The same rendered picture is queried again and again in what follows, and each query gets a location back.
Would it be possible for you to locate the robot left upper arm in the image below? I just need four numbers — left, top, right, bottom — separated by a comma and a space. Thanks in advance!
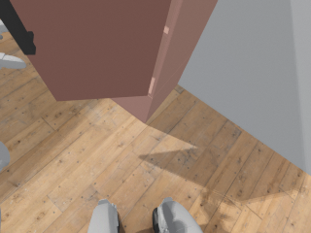
0, 141, 11, 231

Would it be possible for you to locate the handle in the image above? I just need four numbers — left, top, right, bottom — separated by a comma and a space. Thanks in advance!
0, 0, 36, 55

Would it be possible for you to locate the cupboard door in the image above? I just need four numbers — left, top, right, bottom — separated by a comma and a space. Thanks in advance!
10, 0, 172, 102

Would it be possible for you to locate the robot left thigh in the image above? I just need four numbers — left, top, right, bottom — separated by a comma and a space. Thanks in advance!
87, 203, 119, 233

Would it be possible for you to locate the left robot hand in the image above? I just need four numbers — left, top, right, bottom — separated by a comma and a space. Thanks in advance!
0, 19, 26, 70

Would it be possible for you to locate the right robot shin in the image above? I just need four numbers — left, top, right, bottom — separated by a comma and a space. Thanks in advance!
157, 197, 173, 233

